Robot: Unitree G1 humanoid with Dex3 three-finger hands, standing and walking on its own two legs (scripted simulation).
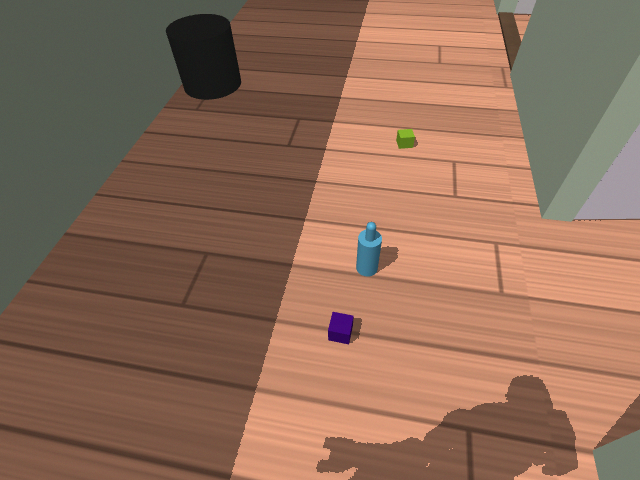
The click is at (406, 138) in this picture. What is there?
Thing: small box
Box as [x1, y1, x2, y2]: [396, 129, 414, 148]
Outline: 398,130 396,140 399,148 412,147 414,139 412,130
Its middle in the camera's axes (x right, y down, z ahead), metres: +0.43 -0.54 +2.00
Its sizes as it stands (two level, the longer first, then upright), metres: 0.073 0.069 0.065
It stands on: the floor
